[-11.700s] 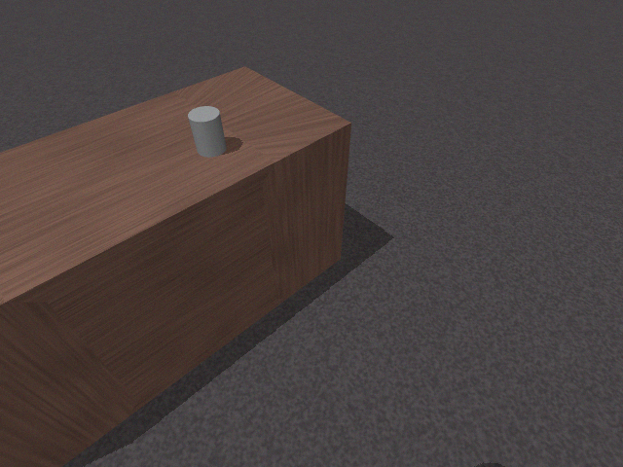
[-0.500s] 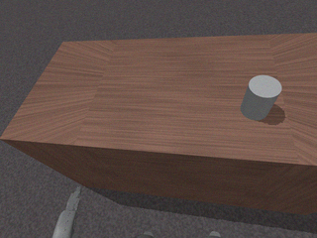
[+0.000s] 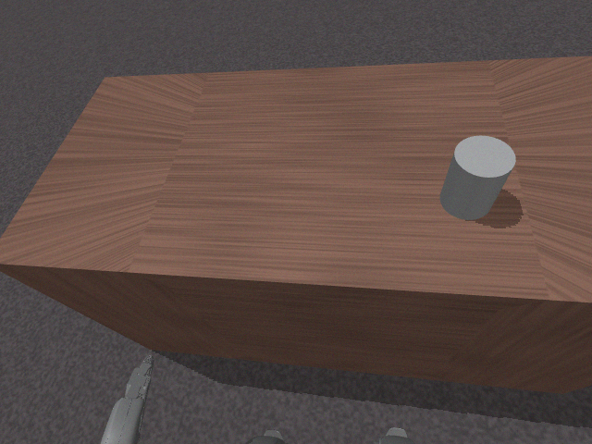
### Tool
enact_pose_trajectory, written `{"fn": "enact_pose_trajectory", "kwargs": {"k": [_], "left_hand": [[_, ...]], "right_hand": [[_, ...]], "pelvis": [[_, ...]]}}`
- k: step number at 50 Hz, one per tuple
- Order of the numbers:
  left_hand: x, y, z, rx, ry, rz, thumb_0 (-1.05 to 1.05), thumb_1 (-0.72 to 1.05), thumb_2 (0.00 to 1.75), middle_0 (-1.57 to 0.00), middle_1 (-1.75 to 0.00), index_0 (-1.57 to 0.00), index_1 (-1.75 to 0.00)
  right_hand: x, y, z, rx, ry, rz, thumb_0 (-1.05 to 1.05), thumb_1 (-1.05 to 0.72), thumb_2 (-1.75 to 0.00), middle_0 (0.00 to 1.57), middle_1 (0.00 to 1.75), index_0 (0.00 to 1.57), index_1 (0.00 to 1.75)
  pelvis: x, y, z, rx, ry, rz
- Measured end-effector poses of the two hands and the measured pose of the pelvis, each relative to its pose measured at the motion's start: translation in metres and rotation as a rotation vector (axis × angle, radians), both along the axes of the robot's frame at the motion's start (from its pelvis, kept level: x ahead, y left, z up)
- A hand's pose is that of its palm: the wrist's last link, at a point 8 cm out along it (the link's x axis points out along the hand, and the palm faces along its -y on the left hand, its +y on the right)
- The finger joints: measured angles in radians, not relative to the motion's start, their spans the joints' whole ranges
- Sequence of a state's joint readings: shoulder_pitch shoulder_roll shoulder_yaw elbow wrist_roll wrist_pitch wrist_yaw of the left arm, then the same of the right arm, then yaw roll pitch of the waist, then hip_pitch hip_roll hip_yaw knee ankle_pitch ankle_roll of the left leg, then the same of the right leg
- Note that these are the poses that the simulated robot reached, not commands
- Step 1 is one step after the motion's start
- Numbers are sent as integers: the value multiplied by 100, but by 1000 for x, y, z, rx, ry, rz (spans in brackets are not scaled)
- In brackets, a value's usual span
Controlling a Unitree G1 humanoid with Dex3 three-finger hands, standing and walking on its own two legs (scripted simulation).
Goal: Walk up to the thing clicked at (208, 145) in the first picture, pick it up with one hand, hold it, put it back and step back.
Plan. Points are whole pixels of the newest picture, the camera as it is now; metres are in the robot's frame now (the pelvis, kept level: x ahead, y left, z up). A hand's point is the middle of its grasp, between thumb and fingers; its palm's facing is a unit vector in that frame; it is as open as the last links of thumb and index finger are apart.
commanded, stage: approach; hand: right
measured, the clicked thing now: (474, 179) +0.53 -0.21 -0.01
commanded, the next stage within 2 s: close in in 0.16 s
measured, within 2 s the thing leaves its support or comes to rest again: neither
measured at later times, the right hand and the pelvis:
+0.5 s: hand (522, 188) +0.51 -0.27 -0.01, palm faces +0.24 +0.97 +0.05, open 17.5 cm; pelvis -0.02 +0.00 -0.05, yaw +3 degrees
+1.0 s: hand (484, 186) +0.51 -0.22 +0.00, palm faces +0.22 +0.98 +0.03, open 17.1 cm; pelvis -0.02 +0.01 -0.04, yaw +2 degrees
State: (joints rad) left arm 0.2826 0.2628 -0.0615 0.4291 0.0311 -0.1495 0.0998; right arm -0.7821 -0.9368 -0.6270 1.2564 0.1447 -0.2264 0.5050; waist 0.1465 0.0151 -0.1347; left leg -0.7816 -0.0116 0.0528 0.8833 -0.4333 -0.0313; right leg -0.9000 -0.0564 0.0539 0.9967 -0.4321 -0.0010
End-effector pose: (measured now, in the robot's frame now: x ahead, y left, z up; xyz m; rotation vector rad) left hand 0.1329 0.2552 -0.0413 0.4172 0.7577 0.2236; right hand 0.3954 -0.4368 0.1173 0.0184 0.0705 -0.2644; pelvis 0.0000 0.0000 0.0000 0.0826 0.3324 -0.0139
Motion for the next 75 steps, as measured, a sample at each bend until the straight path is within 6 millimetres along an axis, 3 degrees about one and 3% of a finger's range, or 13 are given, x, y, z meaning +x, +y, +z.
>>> {"fn": "enact_pose_trajectory", "kwargs": {"k": [4, 9, 15, 21, 27, 33, 41, 53, 66, 75], "left_hand": [[10, -4, 2, -5, -43, -25, -1, -55, 5, -7, -5, -6, -5], [15, -5, 20, 13, -125, -42, -1, -55, 5, -7, -6, -7, -6], [-5, 5, 19, 67, -110, -28, -1, -54, 4, -7, -6, -7, -5], [-26, 19, 11, 122, -53, 31, -1, -54, 4, -7, -6, -7, -6], [-23, 18, 7, 100, -65, 47, -1, -54, 4, -7, -6, -7, -5], [-15, 4, 10, 14, -125, 35, -1, -53, 4, -7, -6, -7, -5], [-15, 7, 16, 16, -132, 20, -1, -53, 3, -7, -6, -8, -5], [-16, 16, 10, 19, -85, 45, -1, -57, 6, -6, -5, -5, -6], [-8, 21, 22, 36, -131, 23, -1, -55, 5, -6, -5, -6, -5], [-20, 21, 12, 36, -66, 46, -1, -54, 5, -6, -5, -6, -5]], "right_hand": [[11, 20, -21, 7, 36, 47, -1, 56, -5, 3, 5, 4, 5], [26, 56, -59, 85, 35, 81, -1, 56, -5, 3, 5, 4, 5], [46, 88, -112, 78, 36, 64, -1, 55, -6, 4, 5, 4, 5], [69, 107, -133, 47, -21, 28, -1, 54, -5, 4, 4, 4, 5], [84, 127, -119, 19, -48, 39, -2, 54, -4, 4, 4, 4, 5], [79, 144, -109, 18, 4, 51, -1, 52, -4, 4, 4, 4, 5], [71, 151, -118, 19, -3, 18, -1, 50, -4, 4, 4, 4, 4], [84, 181, -115, 7, -20, 53, -1, 43, -6, 7, 5, 6, 5], [93, 179, -113, 9, -17, 18, -1, 42, -13, 48, 29, 47, 29], [97, 179, -115, -11, -20, 33, -1, 35, -26, 74, 49, 74, 50]], "pelvis": [[-4, -2, -4, -1, 13, 3], [-7, 0, -8, -4, 25, 6], [-15, 4, -26, 0, 68, 24], [-22, 3, -43, 12, 109, 37], [-20, 3, -46, 19, 121, 45], [-16, 2, -41, 17, 99, 44], [-17, 4, -43, 7, 89, 42], [-14, 8, -41, 3, 97, 42], [-15, 13, -43, 0, 96, 39], [-14, 10, -45, 4, 115, 42]]}}
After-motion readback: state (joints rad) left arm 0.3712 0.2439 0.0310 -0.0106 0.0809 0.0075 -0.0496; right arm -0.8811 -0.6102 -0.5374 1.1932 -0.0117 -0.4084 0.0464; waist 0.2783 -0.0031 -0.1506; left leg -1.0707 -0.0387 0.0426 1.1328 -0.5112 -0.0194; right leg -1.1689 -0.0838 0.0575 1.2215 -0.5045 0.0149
